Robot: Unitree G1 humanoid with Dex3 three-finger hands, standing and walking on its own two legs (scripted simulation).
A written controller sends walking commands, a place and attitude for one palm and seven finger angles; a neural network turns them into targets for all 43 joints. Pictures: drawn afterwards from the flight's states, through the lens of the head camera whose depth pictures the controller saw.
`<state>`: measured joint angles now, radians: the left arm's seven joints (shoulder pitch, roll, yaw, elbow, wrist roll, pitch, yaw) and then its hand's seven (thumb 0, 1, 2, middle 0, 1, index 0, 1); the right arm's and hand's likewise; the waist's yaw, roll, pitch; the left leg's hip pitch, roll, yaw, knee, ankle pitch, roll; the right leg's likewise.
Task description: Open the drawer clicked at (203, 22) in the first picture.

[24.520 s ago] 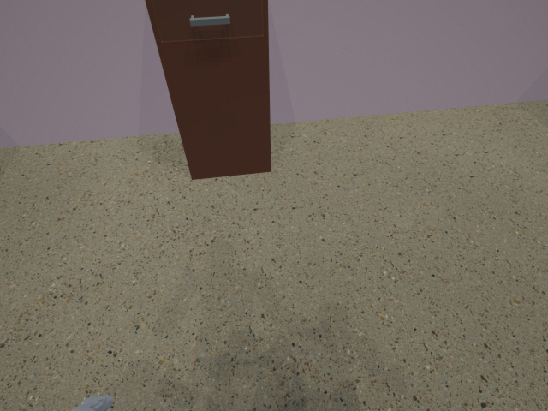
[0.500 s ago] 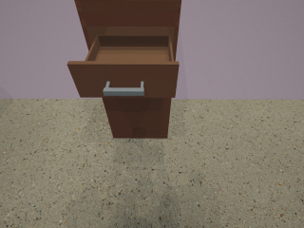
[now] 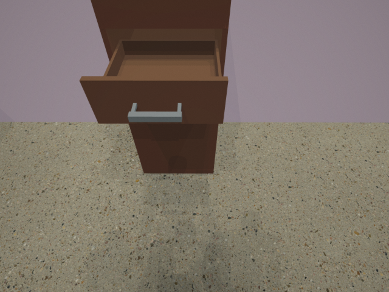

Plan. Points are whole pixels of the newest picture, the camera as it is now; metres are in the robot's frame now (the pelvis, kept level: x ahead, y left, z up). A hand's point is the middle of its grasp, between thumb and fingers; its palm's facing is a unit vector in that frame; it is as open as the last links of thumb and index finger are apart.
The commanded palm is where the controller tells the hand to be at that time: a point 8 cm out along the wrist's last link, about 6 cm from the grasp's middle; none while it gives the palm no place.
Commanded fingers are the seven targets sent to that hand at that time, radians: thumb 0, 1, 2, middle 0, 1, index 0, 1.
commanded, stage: look to check the result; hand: left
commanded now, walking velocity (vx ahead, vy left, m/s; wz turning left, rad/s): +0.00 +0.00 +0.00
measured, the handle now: (156, 111) +0.55 +0.14 +0.03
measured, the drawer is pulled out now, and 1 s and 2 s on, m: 0.29 0.29 0.29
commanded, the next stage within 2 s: stand and wait in 0.10 s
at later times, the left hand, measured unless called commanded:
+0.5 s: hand out of the picture +0.02 +0.16 -0.17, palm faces +0.03 -0.98 -0.20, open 7.4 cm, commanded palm none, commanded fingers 0.00 0.90 0.90 -0.20 -0.30 -0.20 -0.30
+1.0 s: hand out of the picture +0.03 +0.16 -0.17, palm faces +0.03 -0.98 -0.20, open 7.4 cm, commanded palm none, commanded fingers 0.00 0.90 0.90 -0.20 -0.30 -0.20 -0.30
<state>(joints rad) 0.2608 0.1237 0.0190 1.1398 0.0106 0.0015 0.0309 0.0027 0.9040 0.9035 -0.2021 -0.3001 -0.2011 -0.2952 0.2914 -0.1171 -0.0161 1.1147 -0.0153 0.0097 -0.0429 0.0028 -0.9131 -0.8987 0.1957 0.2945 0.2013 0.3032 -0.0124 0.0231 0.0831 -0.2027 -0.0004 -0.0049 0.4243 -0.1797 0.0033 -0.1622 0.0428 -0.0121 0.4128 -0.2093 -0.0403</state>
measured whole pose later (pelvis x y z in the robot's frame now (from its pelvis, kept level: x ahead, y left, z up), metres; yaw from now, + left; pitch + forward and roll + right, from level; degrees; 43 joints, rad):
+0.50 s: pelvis +0.01 -0.01 +0.00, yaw +0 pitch -3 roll +0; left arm 0.24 0.14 0.02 1.13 0.01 0.00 0.03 0.00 0.90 0.90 -0.20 -0.30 -0.20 -0.30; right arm 0.27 -0.13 -0.02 1.13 -0.01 0.01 -0.04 0.00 -0.91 -0.90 0.20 0.29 0.20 0.30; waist -0.01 0.02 0.08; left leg -0.17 0.01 -0.01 0.41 -0.19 -0.01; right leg -0.13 0.05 -0.01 0.40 -0.22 -0.05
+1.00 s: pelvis +0.01 -0.01 +0.00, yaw +0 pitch -3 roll +0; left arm 0.24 0.14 0.02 1.13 0.01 0.00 0.03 0.00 0.90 0.90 -0.20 -0.30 -0.20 -0.30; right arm 0.26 -0.13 -0.02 1.13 -0.02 0.01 -0.04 0.00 -0.91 -0.90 0.20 0.29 0.20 0.30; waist -0.01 0.02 0.08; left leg -0.17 0.01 -0.01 0.41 -0.19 -0.01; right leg -0.12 0.06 -0.01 0.39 -0.22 -0.05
